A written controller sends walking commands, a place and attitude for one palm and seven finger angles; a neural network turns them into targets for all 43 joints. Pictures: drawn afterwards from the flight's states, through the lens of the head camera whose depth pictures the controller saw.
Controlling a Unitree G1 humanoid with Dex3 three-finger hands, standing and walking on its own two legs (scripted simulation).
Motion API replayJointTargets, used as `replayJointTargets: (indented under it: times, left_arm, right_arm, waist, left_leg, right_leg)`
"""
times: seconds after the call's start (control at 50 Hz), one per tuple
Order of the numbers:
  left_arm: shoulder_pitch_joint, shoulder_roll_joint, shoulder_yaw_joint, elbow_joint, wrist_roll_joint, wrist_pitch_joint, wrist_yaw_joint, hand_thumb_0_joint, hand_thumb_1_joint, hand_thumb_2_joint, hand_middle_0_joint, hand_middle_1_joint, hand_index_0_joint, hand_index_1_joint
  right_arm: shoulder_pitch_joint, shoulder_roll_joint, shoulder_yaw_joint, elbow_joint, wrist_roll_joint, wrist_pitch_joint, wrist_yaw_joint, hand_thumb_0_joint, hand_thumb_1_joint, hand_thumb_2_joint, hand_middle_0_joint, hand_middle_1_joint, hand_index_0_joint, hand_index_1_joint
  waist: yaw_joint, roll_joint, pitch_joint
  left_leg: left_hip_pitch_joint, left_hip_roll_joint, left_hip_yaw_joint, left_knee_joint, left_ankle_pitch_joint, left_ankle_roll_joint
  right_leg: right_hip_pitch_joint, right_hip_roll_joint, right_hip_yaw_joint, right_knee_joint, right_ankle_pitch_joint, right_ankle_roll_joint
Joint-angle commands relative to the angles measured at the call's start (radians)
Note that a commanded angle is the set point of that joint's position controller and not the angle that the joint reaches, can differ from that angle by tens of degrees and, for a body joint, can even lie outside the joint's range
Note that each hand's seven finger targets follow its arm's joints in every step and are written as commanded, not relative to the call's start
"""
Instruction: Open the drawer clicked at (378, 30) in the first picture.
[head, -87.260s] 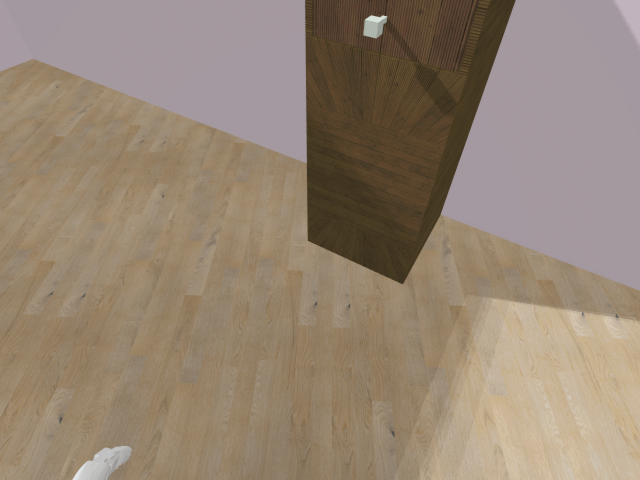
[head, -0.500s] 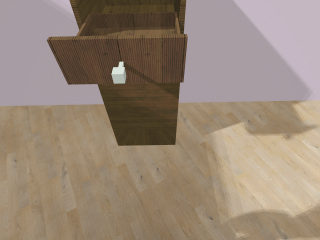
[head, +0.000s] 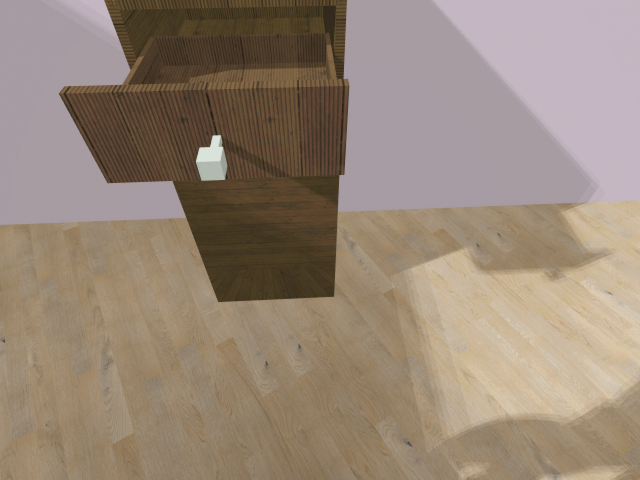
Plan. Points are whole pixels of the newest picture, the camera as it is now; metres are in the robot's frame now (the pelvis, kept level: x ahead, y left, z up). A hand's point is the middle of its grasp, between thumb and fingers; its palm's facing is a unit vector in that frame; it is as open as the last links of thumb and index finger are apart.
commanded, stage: look to check the result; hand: left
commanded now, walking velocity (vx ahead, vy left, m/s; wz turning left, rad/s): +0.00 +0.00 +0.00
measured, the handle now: (214, 155) +0.51 +0.17 +0.14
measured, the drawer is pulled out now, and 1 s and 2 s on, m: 0.30 0.30 0.30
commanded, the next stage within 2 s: stand and wait in 0.56 s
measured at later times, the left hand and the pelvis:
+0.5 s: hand out of the picture -0.01 +0.16 -0.18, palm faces +0.03 -0.98 -0.19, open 7.4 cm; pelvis +0.02 +0.00 +0.00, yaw +0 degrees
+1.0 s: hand out of the picture +0.02 +0.17 -0.18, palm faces +0.02 -0.98 -0.21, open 7.4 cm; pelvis +0.03 +0.00 +0.00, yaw +0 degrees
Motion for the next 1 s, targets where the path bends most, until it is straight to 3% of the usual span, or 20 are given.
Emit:
replayJointTargets:
  times: [0.0, 0.12, 0.16, 0.32, 0.68, 0.72, 0.8, 0.98]
  left_arm:
    - [0.085, 0.115, 0.017, -0.002, 0.002, -0.003, 0.008, 0.000, 0.900, 0.900, -0.200, -0.300, -0.200, -0.300]
    - [0.105, 0.107, 0.017, -0.002, 0.001, -0.006, 0.012, 0.000, 0.900, 0.900, -0.200, -0.300, -0.200, -0.300]
    - [0.102, 0.107, 0.014, 0.000, 0.002, -0.005, 0.013, 0.000, 0.900, 0.900, -0.200, -0.300, -0.200, -0.300]
    - [0.112, 0.103, 0.015, -0.006, 0.003, -0.005, 0.014, 0.000, 0.900, 0.900, -0.200, -0.300, -0.200, -0.300]
    - [0.090, 0.121, 0.020, -0.025, 0.003, -0.006, 0.013, 0.000, 0.900, 0.900, -0.200, -0.300, -0.200, -0.300]
    - [0.093, 0.117, 0.021, -0.028, 0.003, -0.007, 0.013, 0.000, 0.900, 0.900, -0.200, -0.300, -0.200, -0.300]
    - [0.084, 0.121, 0.018, -0.027, 0.002, -0.004, 0.011, 0.000, 0.900, 0.900, -0.200, -0.300, -0.200, -0.300]
    - [0.084, 0.124, 0.020, -0.034, 0.003, -0.006, 0.012, 0.000, 0.900, 0.900, -0.200, -0.300, -0.200, -0.300]
  right_arm:
    - [0.046, -0.087, -0.012, -0.034, -0.003, -0.018, -0.010, 0.000, -0.900, -0.900, 0.200, 0.300, 0.200, 0.300]
    - [0.045, -0.079, -0.014, -0.037, 0.001, -0.014, -0.011, 0.000, -0.900, -0.900, 0.200, 0.300, 0.200, 0.300]
    - [0.046, -0.081, -0.014, -0.034, -0.002, -0.013, -0.011, 0.000, -0.900, -0.900, 0.200, 0.300, 0.200, 0.300]
    - [0.026, -0.079, -0.015, -0.040, 0.002, -0.010, -0.011, 0.000, -0.900, -0.900, 0.200, 0.300, 0.200, 0.300]
    - [-0.003, -0.095, -0.017, -0.045, -0.002, -0.017, -0.014, 0.000, -0.900, -0.900, 0.200, 0.300, 0.200, 0.300]
    - [-0.002, -0.093, -0.015, -0.047, 0.001, -0.017, -0.015, 0.000, -0.900, -0.900, 0.200, 0.300, 0.200, 0.300]
    - [-0.003, -0.102, -0.016, -0.044, -0.003, -0.017, -0.013, 0.000, -0.900, -0.900, 0.200, 0.300, 0.200, 0.300]
    - [0.001, -0.104, -0.017, -0.043, -0.002, -0.019, -0.014, 0.000, -0.900, -0.900, 0.200, 0.300, 0.200, 0.300]
  waist:
    - [0.013, -0.008, 0.024]
    - [0.014, -0.045, 0.017]
    - [0.008, -0.024, 0.024]
    - [0.013, -0.038, 0.037]
    - [0.013, -0.011, 0.004]
    - [0.017, -0.039, 0.009]
    - [0.014, -0.010, 0.015]
    - [0.014, -0.027, -0.007]
  left_leg:
    - [0.044, 0.100, -0.094, -0.052, 0.081, 0.020]
    - [0.059, 0.100, -0.080, -0.032, 0.092, 0.022]
    - [0.060, 0.099, -0.083, -0.032, 0.099, 0.019]
    - [0.059, 0.101, -0.075, -0.027, 0.079, 0.021]
    - [0.080, 0.101, -0.081, -0.018, 0.169, 0.019]
    - [0.077, 0.103, -0.080, -0.021, 0.155, 0.023]
    - [0.078, 0.104, -0.086, -0.031, 0.149, 0.020]
    - [0.090, 0.105, -0.085, -0.028, 0.173, 0.022]
  right_leg:
    - [-0.090, -0.122, 0.087, -0.091, 0.091, -0.009]
    - [-0.085, -0.124, 0.083, -0.098, 0.124, -0.007]
    - [-0.093, -0.127, 0.091, -0.092, 0.140, -0.007]
    - [-0.097, -0.124, 0.084, -0.102, 0.123, -0.003]
    - [-0.051, -0.135, 0.079, -0.083, 0.255, 0.001]
    - [-0.047, -0.128, 0.074, -0.091, 0.237, 0.002]
    - [-0.056, -0.130, 0.079, -0.089, 0.206, -0.001]
    - [-0.042, -0.131, 0.079, -0.086, 0.232, 0.001]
